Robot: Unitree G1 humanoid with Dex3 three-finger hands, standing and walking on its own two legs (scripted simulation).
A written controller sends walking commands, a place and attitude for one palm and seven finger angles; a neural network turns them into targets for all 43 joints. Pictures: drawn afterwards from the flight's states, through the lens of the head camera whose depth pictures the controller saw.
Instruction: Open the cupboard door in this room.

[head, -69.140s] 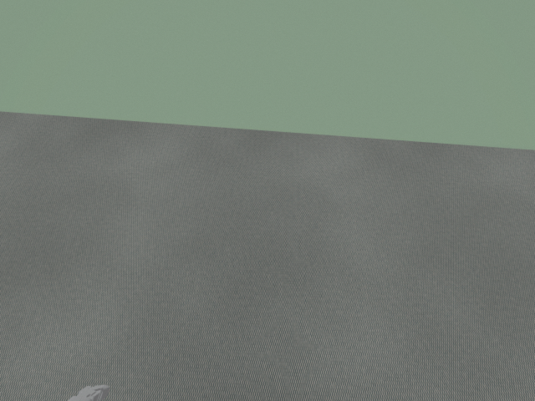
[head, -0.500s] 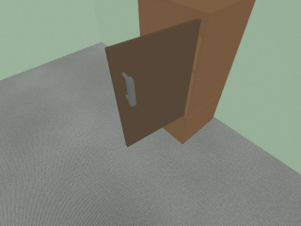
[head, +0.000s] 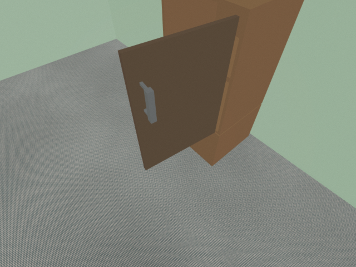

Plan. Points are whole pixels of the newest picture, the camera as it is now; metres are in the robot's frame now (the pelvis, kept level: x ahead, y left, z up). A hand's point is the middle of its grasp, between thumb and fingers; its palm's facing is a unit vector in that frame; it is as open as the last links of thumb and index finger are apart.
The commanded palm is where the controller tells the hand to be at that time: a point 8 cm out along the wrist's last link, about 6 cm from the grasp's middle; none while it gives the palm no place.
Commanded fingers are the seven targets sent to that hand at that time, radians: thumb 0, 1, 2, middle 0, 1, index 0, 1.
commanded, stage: look to check the result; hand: left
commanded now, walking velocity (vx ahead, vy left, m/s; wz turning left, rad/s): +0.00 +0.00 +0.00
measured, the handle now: (147, 102) +0.57 +0.13 +0.01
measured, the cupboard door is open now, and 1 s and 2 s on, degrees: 82 82 82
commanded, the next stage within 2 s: stand and wait in 0.28 s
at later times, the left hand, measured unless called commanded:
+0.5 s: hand out of the picture -0.01 +0.19 -0.17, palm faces +0.03 -0.97 -0.24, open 7.4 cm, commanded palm none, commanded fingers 0.00 0.90 0.90 -0.20 -0.30 -0.20 -0.30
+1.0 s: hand out of the picture +0.00 +0.20 -0.17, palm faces +0.01 -0.97 -0.24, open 7.4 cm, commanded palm none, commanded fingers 0.00 0.90 0.90 -0.20 -0.30 -0.20 -0.30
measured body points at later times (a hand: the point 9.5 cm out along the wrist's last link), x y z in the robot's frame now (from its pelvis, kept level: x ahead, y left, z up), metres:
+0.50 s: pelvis +0.00 +0.00 +0.00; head +0.02 -0.01 +0.45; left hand -0.01 +0.24 -0.15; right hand +0.03 -0.24 -0.16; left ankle +0.08 +0.14 -0.73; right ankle -0.11 -0.10 -0.73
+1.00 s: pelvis +0.00 +0.00 +0.00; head +0.02 +0.00 +0.45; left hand +0.00 +0.25 -0.15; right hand +0.03 -0.24 -0.16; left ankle +0.08 +0.14 -0.73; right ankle -0.11 -0.10 -0.73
